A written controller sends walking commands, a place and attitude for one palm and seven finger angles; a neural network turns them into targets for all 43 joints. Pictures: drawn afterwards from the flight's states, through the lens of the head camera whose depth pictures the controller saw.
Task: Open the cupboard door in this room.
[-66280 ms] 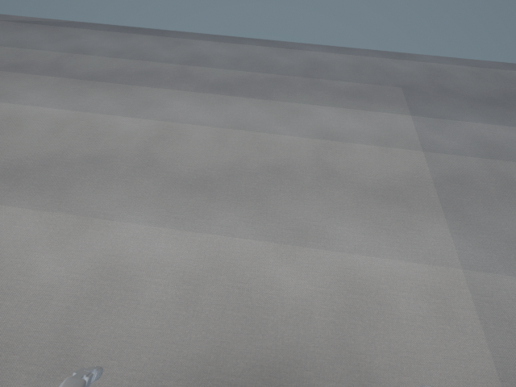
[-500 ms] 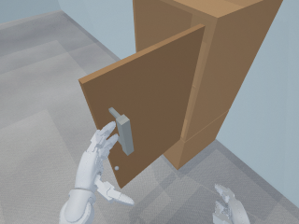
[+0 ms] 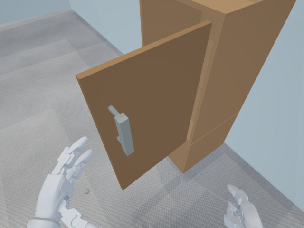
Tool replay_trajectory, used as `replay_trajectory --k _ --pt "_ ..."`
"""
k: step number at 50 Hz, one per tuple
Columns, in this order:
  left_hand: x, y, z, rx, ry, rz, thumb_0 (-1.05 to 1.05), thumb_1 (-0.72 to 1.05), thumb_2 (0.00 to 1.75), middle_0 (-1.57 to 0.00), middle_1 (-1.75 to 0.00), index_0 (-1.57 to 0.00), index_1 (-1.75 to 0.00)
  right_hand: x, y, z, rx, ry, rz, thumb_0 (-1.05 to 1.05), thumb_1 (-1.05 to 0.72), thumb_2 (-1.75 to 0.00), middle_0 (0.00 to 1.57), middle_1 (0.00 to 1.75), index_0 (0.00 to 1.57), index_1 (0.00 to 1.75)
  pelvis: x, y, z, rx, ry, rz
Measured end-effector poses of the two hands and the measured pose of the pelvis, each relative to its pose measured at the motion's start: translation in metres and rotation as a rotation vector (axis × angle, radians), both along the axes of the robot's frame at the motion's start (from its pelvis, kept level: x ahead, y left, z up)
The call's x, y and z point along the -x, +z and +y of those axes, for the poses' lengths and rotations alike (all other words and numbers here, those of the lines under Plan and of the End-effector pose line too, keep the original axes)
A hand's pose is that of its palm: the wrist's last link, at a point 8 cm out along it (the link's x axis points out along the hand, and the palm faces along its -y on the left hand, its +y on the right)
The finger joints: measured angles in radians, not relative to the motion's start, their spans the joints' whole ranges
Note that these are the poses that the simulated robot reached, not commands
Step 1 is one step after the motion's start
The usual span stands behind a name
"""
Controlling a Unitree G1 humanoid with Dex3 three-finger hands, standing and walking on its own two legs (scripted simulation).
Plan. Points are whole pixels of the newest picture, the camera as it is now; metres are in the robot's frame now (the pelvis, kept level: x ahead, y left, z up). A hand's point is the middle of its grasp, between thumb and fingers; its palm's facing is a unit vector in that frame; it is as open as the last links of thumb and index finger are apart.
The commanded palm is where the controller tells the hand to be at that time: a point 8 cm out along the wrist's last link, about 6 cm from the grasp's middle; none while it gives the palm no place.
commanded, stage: slide the hand sideways off the handle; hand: left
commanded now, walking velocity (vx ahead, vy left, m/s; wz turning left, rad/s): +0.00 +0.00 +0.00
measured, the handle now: (120, 131) +0.33 +0.10 +0.10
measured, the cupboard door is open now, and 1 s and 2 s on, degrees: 94 94 94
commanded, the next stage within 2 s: draw the hand back to the body in 0.06 s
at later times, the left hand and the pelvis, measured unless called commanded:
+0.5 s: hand (59, 186) +0.18 +0.20 +0.12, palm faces -0.03 -1.00 -0.07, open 16.3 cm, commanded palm +0.15 +0.25 +0.13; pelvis -0.01 +0.03 +0.01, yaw -1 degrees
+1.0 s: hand (20, 169) +0.20 +0.26 +0.16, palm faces +0.30 -0.88 -0.36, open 13.5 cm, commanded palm +0.15 +0.30 +0.18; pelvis +0.01 +0.04 +0.04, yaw -1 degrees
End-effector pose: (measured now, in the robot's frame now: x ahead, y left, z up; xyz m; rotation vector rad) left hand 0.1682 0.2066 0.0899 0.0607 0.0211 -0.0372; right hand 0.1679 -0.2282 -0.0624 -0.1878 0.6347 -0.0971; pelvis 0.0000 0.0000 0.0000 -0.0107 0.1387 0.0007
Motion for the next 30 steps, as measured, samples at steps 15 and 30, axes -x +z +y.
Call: replay_trajectory --k 15,30 --pt "0.001 0.007 0.02 0.012 -0.034 -0.043 -0.01 -0.51 0.3 -0.16 -0.3 -0.15 -0.3 0.015 0.004 0.015 0.008 -0.027 -0.036 0.02 -0.91 -0.9 0.2 0.3 0.2 0.3 0.012 -0.002 0.015 0.02 -0.003 -0.015" --pt "0.009 0.038 0.052 -0.014 0.003 -0.038 -0.01 -0.5 0.3 -0.16 -0.3 -0.15 -0.3 0.005 0.022 0.045 -0.016 0.002 -0.099 0.02 -0.9 -0.9 0.2 0.3 0.2 0.3 0.005 0.01 0.034 0.029 -0.003 -0.064"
